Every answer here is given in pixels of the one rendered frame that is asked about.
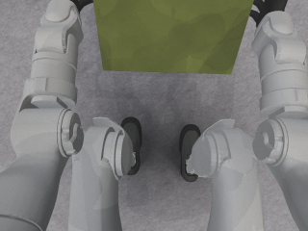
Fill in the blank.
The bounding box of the robot left thigh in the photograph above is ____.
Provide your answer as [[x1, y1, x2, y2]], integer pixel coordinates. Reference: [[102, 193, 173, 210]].
[[67, 126, 130, 231]]

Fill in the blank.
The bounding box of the robot left forearm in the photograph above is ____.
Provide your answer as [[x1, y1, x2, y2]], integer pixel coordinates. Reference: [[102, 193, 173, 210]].
[[10, 0, 84, 152]]

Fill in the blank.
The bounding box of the carton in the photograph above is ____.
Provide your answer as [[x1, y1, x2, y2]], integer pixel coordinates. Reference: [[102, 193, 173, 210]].
[[92, 0, 254, 75]]

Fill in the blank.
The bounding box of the robot left foot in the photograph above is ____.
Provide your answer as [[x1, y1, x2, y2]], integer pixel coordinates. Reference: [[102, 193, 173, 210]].
[[120, 116, 142, 175]]

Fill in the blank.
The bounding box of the robot left upper arm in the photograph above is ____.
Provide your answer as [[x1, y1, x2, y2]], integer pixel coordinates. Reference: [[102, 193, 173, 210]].
[[0, 108, 84, 231]]

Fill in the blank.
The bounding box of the left robot hand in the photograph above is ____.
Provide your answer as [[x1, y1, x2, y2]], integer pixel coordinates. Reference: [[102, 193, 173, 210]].
[[70, 0, 93, 14]]

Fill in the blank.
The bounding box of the robot right forearm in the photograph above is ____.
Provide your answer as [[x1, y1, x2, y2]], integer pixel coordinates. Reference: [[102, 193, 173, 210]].
[[251, 11, 308, 120]]

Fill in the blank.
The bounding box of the robot right upper arm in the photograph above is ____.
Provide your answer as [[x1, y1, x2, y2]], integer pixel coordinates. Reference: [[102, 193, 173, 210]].
[[252, 116, 308, 231]]

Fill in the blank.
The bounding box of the right robot hand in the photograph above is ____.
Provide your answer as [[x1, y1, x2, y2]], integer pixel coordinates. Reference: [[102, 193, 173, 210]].
[[249, 0, 288, 28]]

